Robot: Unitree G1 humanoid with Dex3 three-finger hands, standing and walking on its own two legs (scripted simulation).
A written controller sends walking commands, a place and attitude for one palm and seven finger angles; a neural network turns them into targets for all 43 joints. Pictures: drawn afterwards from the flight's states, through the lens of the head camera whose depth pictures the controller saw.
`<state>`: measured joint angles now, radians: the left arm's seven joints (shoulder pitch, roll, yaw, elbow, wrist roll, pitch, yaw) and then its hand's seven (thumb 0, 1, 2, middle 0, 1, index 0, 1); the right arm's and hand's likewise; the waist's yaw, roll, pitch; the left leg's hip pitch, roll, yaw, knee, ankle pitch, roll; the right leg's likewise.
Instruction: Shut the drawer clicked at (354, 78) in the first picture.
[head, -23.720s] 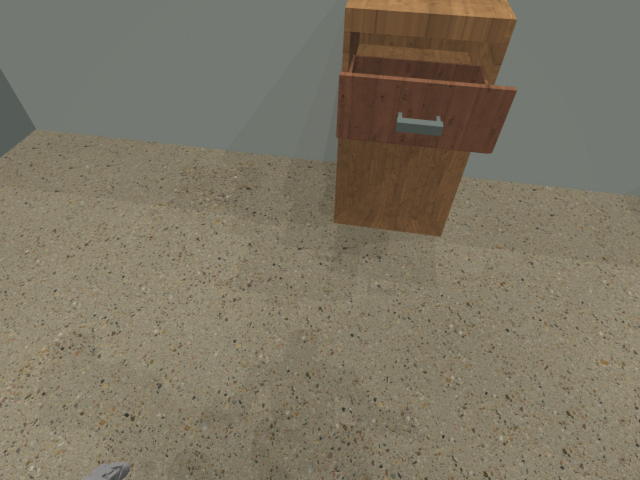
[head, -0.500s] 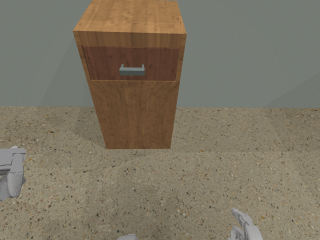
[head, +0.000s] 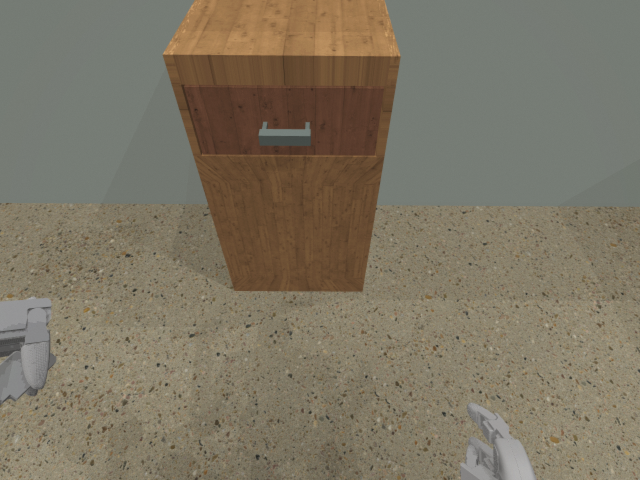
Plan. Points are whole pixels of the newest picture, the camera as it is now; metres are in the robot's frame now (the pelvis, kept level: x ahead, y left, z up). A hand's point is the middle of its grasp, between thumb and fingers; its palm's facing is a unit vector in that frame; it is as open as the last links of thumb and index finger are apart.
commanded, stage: let the arm hang, fingers relaxed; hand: left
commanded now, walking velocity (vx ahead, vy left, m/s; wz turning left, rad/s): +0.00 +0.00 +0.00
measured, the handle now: (285, 131) +0.82 +0.12 -0.04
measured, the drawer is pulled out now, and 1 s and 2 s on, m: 0.00 0.00 0.00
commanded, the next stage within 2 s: look to check the result in 1.08 s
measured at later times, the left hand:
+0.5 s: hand out of the picture -0.05 +0.18 -0.17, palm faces +0.10 -0.97 -0.21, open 4.7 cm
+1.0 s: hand out of the picture -0.04 +0.18 -0.17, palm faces +0.08 -0.98 -0.19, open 7.3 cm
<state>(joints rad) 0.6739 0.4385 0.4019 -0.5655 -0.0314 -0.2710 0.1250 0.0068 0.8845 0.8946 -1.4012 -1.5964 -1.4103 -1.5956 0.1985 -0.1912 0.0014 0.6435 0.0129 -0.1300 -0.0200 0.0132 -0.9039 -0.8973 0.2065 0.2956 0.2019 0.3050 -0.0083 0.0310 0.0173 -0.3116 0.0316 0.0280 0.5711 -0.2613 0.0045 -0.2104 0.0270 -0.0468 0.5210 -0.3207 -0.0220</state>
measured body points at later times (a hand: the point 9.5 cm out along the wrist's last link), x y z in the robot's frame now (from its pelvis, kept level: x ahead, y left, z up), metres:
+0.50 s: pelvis -0.04 -0.01 +0.01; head -0.02 +0.01 +0.45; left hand -0.06 +0.23 -0.16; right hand +0.01 -0.26 -0.14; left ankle -0.02 +0.10 -0.73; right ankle -0.03 -0.10 -0.73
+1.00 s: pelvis -0.04 +0.01 +0.01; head -0.03 +0.01 +0.46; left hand -0.05 +0.23 -0.15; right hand -0.05 -0.22 -0.15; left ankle -0.02 +0.10 -0.73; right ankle -0.03 -0.10 -0.73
